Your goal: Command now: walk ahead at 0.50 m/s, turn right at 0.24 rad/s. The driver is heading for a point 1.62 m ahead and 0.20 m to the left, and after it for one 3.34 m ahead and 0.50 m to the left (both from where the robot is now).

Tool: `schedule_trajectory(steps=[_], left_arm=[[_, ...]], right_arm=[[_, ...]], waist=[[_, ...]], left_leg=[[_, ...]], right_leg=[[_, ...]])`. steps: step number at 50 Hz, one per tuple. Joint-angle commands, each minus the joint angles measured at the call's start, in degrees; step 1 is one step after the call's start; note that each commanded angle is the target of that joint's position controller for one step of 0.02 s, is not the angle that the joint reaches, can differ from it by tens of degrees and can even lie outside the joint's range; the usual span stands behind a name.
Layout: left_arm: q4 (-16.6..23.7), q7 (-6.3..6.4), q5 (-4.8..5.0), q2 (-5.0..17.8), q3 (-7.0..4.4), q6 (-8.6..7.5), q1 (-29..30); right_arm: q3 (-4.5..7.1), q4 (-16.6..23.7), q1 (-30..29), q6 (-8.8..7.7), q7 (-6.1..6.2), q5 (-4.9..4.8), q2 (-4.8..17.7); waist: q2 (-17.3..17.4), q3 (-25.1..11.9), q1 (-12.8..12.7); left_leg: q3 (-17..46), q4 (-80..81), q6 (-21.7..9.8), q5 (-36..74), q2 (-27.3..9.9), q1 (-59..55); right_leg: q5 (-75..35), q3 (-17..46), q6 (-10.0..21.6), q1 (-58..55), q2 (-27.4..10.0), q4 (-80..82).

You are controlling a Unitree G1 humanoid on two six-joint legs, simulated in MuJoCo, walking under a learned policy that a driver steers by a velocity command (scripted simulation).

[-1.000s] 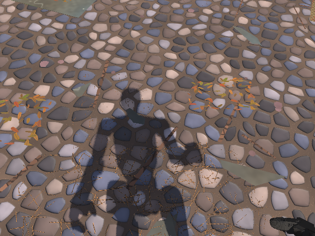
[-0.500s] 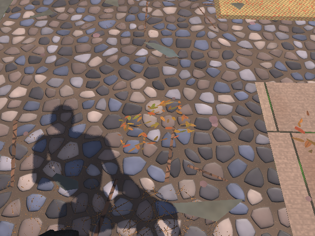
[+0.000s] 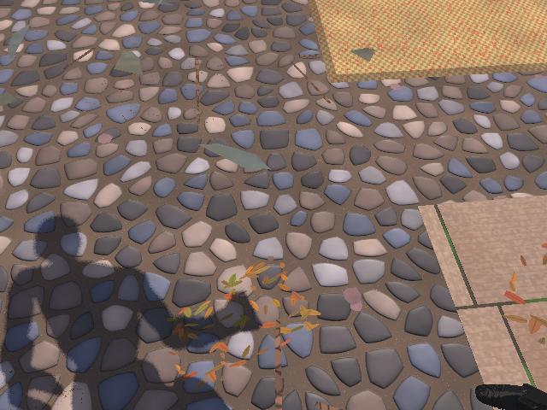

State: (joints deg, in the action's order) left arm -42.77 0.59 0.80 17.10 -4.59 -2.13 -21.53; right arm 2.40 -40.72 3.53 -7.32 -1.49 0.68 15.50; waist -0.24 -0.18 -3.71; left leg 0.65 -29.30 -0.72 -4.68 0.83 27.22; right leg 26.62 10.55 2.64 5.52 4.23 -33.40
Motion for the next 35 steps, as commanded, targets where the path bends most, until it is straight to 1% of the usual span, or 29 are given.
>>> schedule_trajectory(steps=[1,2,3,4,5,6,7,8,9,11,14,16,18,20,21,22,23,24,25,26,27,28,29,30,31,32,33,34,35], left_arm=[[4.23,0.12,0.78,1.49,0.84,-1.66,-7.37],[4.35,-0.01,1.41,6.29,-0.18,-1.85,-2.99],[5.58,-0.08,1.15,7.11,-0.27,-1.83,3.0],[6.61,-0.17,0.2,6.53,-0.16,-1.98,6.52],[6.76,-0.26,-0.42,5.93,-0.37,-1.98,7.17],[6.49,-0.42,-0.35,4.97,-0.3,-1.87,6.2],[6.1,-0.53,-0.2,3.97,-0.14,-1.71,5.2],[6.03,-0.54,-0.21,3.15,0.05,-1.58,5.05],[6.5,-0.49,-0.4,2.61,0.27,-1.55,6.23],[7.49,-0.46,-0.68,1.71,0.76,-1.75,9.79],[8.34,-0.93,-0.48,0.54,1.32,-2.24,14.98],[9.02,-1.39,-0.12,0.43,1.44,-2.51,18.38],[10.0,-1.91,0.25,0.63,1.42,-2.74,21.39],[11.03,-2.51,0.43,1.14,1.28,-3.03,23.46],[11.33,-2.78,0.42,1.59,1.14,-3.19,23.64],[11.23,-2.93,0.36,2.25,0.89,-3.32,22.65],[10.51,-2.89,0.16,3.31,0.34,-3.42,19.63],[8.48,-2.58,-0.19,5.18,-0.75,-3.4,13.0],[6.22,-2.0,-0.67,8.27,-1.99,-3.26,3.47],[5.45,-1.47,-1.76,14.36,-3.25,-2.85,-3.7],[4.39,-1.7,-0.69,12.04,-2.68,-2.47,-5.52],[4.55,-1.7,-0.31,8.69,-1.47,-2.36,-2.14],[4.93,-1.63,-0.3,6.92,-0.81,-2.26,1.46],[4.98,-1.88,-0.69,5.58,-0.28,-2.28,4.84],[5.14,-2.09,-1.07,4.17,0.17,-2.59,7.19],[5.01,-2.2,-1.21,4.04,0.17,-2.83,8.42],[4.58,-2.25,-1.02,4.25,0.03,-3.27,8.65],[4.01,-2.23,-0.84,4.75,-0.14,-3.67,8.47],[3.38,-2.06,-0.85,5.41,-0.35,-3.9,8.01]], right_arm=[[5.1,-2.18,21.49,-0.04,-0.13,-0.44,14.8],[3.76,-1.58,19.42,0.19,-0.2,-1.58,10.53],[3.07,-0.83,16.04,0.72,0.03,-1.19,8.59],[2.54,-0.61,13.14,1.08,0.05,-0.51,7.54],[2.01,-0.53,11.36,1.07,0.11,-0.1,6.2],[1.73,-0.59,10.61,1.02,0.13,0.13,5.62],[1.68,-0.87,10.66,0.91,0.14,-0.12,5.45],[1.81,-1.29,11.11,0.76,0.21,-0.42,6.0],[2.05,-1.74,11.63,0.65,0.35,-0.65,6.95],[2.45,-2.58,12.58,0.87,0.73,-0.93,8.37],[2.56,-3.83,14.5,1.51,1.03,-1.44,9.21],[2.57,-4.89,16.53,1.88,1.08,-1.75,9.71],[2.58,-6.0,18.65,2.37,1.07,-1.95,10.0],[2.68,-6.83,19.67,3.01,1.16,-2.07,10.37],[2.83,-7.13,19.73,3.35,1.3,-2.15,10.78],[3.01,-7.33,19.46,3.67,1.45,-2.17,11.27],[3.16,-7.28,18.51,3.94,1.61,-2.23,11.87],[2.96,-7.18,17.8,4.14,1.74,-2.3,11.47],[2.08,-6.29,17.31,4.02,1.86,-1.57,9.49],[0.26,-4.3,21.43,2.98,1.72,-0.4,3.96],[0.0,-4.89,22.56,1.73,1.3,-1.18,4.4],[1.41,-4.09,18.1,1.08,0.88,-2.59,9.39],[1.4,-3.02,13.67,0.86,0.71,-2.89,9.49],[1.41,-2.8,11.76,1.07,0.82,-2.12,8.67],[1.72,-3.02,11.99,1.64,0.99,-1.39,8.32],[1.57,-3.45,13.35,2.29,0.96,-1.33,7.15],[1.36,-3.85,14.24,2.86,1.04,-1.28,5.91],[1.26,-3.71,13.96,3.29,1.19,-1.12,5.35],[1.22,-3.19,12.5,3.5,1.35,-0.92,5.15]], waist=[[19.22,-19.48,7.62],[11.67,-11.88,8.72],[6.46,-5.93,8.77],[3.71,-1.52,7.52],[4.18,-0.09,5.97],[5.53,0.15,4.79],[6.39,-0.31,4.23],[6.51,-0.48,4.0],[6.0,-0.17,4.09],[4.54,0.36,4.89],[4.4,1.1,6.76],[4.34,1.82,8.16],[4.38,2.65,9.21],[4.7,3.41,9.25],[5.03,3.44,8.75],[5.42,2.9,7.73],[5.76,1.17,5.53],[4.97,-2.99,1.91],[3.24,-10.18,-2.23],[-9.16,-19.1,-2.17],[-15.95,-23.8,-2.33],[-10.16,-14.67,-2.51],[-6.88,-8.47,-1.41],[-3.62,-3.98,0.45],[-3.99,-1.94,2.42],[-5.03,-1.35,3.94],[-5.18,-1.3,4.73],[-4.86,-0.81,5.16],[-4.2,-0.13,5.19]], left_leg=[[43.5,10.48,-17.3,-16.11,-23.56,-46.5],[42.14,12.76,-15.21,-26.2,-22.5,-42.01],[33.84,13.12,-13.03,-24.52,-20.36,-34.96],[27.85,14.54,-12.39,-18.52,-17.9,-27.56],[23.96,15.74,-11.92,-13.18,-15.95,-23.21],[21.07,16.91,-11.56,-9.19,-14.29,-20.37],[18.75,17.84,-11.78,-6.2,-13.34,-19.23],[16.79,18.58,-12.29,-3.15,-13.11,-18.66],[15.21,19.37,-12.8,-0.17,-13.25,-18.54],[12.16,20.45,-12.91,4.01,-13.1,-19.07],[7.38,20.8,-11.35,6.16,-11.38,-19.48],[5.83,20.29,-10.72,6.08,-11.16,-19.98],[6.2,19.41,-10.52,5.81,-12.38,-22.12],[7.0,17.75,-10.01,7.19,-14.05,-25.52],[7.31,16.61,-9.57,8.86,-14.84,-27.12],[7.34,14.95,-9.0,11.98,-15.29,-28.33],[6.4,11.36,-8.22,19.46,-14.8,-28.62],[4.04,3.73,-6.96,27.49,-12.53,-27.28],[1.73,-8.68,-4.98,23.69,-9.88,-19.82],[-1.85,-30.82,-1.02,-0.14,-2.26,1.34],[3.96,-41.6,-0.19,-28.39,1.47,12.66],[5.48,-45.69,-0.64,-26.1,-2.32,18.39],[3.79,-44.11,-1.04,-20.86,-4.98,18.62],[2.87,-40.48,-0.71,-16.94,-6.75,16.56],[3.28,-37.16,-0.35,-14.1,-8.29,13.25],[3.25,-35.75,0.12,-12.39,-8.78,10.16],[2.88,-34.52,0.64,-11.33,-8.85,8.68],[2.65,-32.92,1.19,-9.74,-8.93,8.77],[2.61,-30.5,1.7,-7.48,-9.06,9.8]], right_leg=[[6.22,-2.25,-1.25,33.11,1.26,-36.44],[4.49,0.62,-0.93,39.35,-1.79,-41.67],[-0.13,-1.67,-0.71,40.24,-4.34,-41.89],[-3.87,-3.58,-0.57,39.25,-6.39,-38.43],[-6.75,-3.9,-0.55,36.92,-8.44,-34.62],[-8.32,-4.44,-0.71,34.03,-9.38,-32.42],[-8.99,-5.17,-0.99,32.54,-9.72,-30.57],[-9.79,-5.92,-1.36,32.27,-9.92,-28.75],[-11.25,-6.41,-1.85,33.01,-10.25,-26.17],[-16.36,-7.1,-2.71,33.95,-10.69,-19.23],[-25.3,-8.51,-3.17,31.59,-9.77,-8.54],[-28.92,-9.55,-3.32,29.44,-8.62,-3.36],[-29.37,-9.9,-2.94,28.97,-7.87,-0.42],[-26.64,-9.93,-1.8,29.42,-7.29,2.0],[-24.66,-9.97,-1.02,28.91,-7.01,3.12],[-22.83,-10.26,-0.2,26.92,-6.53,4.2],[-21.92,-11.4,0.86,21.88,-5.26,5.67],[-23.01,-12.81,2.45,11.94,-3.82,7.48],[-25.02,-8.73,5.16,-3.63,-8.11,5.18],[-23.93,13.35,12.61,-25.82,-23.01,4.88],[-14.83,31.34,17.64,-30.17,-27.9,13.34],[-9.59,25.2,14.98,-23.67,-25.65,14.97],[-10.76,17.22,12.93,-15.55,-22.94,16.13],[-14.71,12.08,11.91,-7.46,-20.38,18.35],[-18.65,8.5,11.14,-1.85,-18.43,20.34],[-20.73,6.37,11.14,1.81,-17.5,22.21],[-23.26,4.56,11.59,3.9,-17.12,23.48],[-25.66,2.59,11.99,5.04,-16.87,24.41],[-27.27,1.06,12.2,5.49,-16.74,25.15]])
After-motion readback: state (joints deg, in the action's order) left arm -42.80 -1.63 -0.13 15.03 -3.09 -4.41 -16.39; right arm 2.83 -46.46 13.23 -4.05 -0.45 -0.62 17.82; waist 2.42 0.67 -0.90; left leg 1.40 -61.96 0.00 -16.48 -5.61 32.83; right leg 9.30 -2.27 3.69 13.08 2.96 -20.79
